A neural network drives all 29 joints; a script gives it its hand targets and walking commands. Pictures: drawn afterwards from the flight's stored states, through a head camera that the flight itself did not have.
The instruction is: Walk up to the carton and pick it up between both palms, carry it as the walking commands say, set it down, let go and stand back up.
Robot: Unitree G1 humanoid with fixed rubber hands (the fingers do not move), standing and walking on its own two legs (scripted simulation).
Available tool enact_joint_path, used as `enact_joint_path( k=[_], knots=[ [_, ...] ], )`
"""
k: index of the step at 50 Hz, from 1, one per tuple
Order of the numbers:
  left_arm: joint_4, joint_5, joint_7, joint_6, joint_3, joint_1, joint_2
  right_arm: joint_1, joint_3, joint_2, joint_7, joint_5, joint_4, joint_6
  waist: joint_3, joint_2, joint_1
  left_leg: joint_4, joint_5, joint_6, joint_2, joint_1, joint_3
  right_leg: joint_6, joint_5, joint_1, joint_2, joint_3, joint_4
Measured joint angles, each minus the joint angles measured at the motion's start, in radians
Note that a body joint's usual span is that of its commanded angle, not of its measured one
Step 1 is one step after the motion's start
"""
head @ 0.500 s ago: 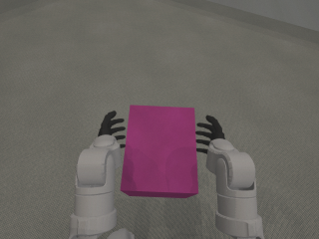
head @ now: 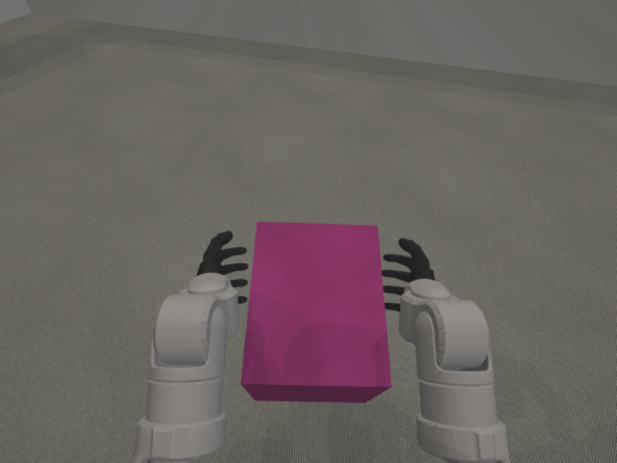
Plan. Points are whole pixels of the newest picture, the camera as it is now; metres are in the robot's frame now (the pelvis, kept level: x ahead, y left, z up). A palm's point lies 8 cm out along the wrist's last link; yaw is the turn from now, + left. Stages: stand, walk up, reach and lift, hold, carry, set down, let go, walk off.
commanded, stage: carry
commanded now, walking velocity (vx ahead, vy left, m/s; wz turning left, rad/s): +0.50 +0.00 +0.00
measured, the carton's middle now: (313, 316) +0.32 -0.01 +0.01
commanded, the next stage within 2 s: none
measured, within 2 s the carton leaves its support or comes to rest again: neither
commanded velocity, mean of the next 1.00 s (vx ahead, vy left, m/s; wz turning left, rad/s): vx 0.50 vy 0.00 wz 0.00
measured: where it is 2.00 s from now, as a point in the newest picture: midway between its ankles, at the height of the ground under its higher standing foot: (264, 318)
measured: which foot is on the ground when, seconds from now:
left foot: up 0.00-0.22, down 0.24-0.66, up 0.68-0.92, down 0.94-1.00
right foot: down 0.00-0.26, up 0.28-0.64, down 0.66-0.98, up 1.00-1.00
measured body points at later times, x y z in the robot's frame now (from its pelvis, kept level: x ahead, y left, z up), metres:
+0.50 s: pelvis +0.17 +0.10 +0.01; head +0.20 +0.11 +0.46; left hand +0.49 +0.21 +0.10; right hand +0.47 -0.05 +0.10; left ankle +0.14 +0.17 -0.74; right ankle +0.19 -0.03 -0.70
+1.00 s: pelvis +0.46 +0.14 -0.01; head +0.47 +0.15 +0.44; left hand +0.78 +0.26 +0.09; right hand +0.77 +0.00 +0.09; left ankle +0.52 +0.22 -0.74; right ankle +0.33 -0.01 -0.72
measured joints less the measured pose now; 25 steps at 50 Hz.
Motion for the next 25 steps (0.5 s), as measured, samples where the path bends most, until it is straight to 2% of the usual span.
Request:
enact_joint_path(
  k=[4, 8, 11, 13, 14, 16, 18, 20, 25],
  knots=[
    [0.042, 0.011, 0.006, 0.006, 0.015, -0.008, -0.003, 0.005, 0.002, -0.002, 0.005, 0.011, 0.019, 0.018, -0.019, -0.031, -0.009, 0.184, -0.053, -0.039, 0.001, -0.091, -0.123, 0.016, 0.031, 0.070, -0.009, 0.023, -0.100],
    [0.032, 0.020, 0.017, 0.003, 0.015, -0.026, -0.010, -0.017, -0.014, 0.005, 0.001, 0.010, 0.020, 0.005, -0.004, -0.054, -0.016, 0.111, -0.032, -0.052, 0.023, -0.125, -0.165, 0.050, 0.019, 0.110, -0.041, 0.037, -0.124],
    [0.016, 0.027, 0.022, 0.000, 0.015, -0.039, -0.014, -0.029, -0.020, 0.009, 0.001, 0.009, 0.007, -0.003, 0.009, -0.063, -0.021, -0.040, 0.044, -0.047, 0.022, -0.089, -0.142, 0.085, -0.042, 0.120, -0.076, 0.041, -0.066],
    [0.005, 0.035, 0.028, -0.005, 0.026, -0.046, -0.016, -0.044, -0.019, 0.014, 0.002, 0.011, 0.012, -0.013, 0.018, -0.075, -0.019, -0.065, 0.184, -0.019, 0.010, -0.066, -0.109, 0.098, -0.116, 0.094, -0.112, 0.051, 0.053],
    [-0.003, 0.037, 0.028, -0.008, 0.033, -0.042, -0.014, -0.051, -0.015, 0.016, 0.002, 0.013, 0.024, -0.022, 0.024, -0.083, -0.017, -0.032, 0.180, 0.002, 0.002, -0.069, -0.095, 0.090, -0.153, 0.054, -0.123, 0.061, 0.158],
    [-0.017, 0.034, 0.025, -0.006, 0.044, -0.023, -0.008, -0.055, -0.002, 0.018, 0.003, 0.018, 0.042, -0.024, 0.035, -0.070, -0.010, -0.011, 0.111, 0.033, 0.005, -0.059, -0.087, 0.066, -0.239, -0.060, -0.091, 0.088, 0.397],
    [-0.028, 0.021, 0.019, 0.002, 0.044, -0.008, -0.002, -0.045, 0.008, 0.014, 0.005, 0.017, 0.040, -0.019, 0.050, -0.056, -0.001, -0.048, 0.094, 0.036, 0.009, -0.026, -0.081, 0.048, -0.225, -0.162, -0.058, 0.086, 0.535],
    [-0.036, 0.004, 0.013, 0.006, 0.036, -0.005, -0.001, -0.032, 0.004, 0.010, 0.005, 0.014, 0.027, -0.020, 0.066, -0.048, 0.008, -0.107, 0.106, 0.034, 0.005, 0.018, -0.078, 0.044, -0.173, -0.228, -0.044, 0.068, 0.524],
    [-0.056, -0.005, 0.015, -0.019, 0.009, -0.017, -0.006, -0.024, -0.020, 0.008, 0.008, 0.016, -0.027, -0.041, 0.086, -0.032, 0.010, -0.214, 0.098, 0.042, -0.012, 0.117, -0.079, 0.051, -0.062, -0.306, -0.036, 0.034, 0.311]
  ],
)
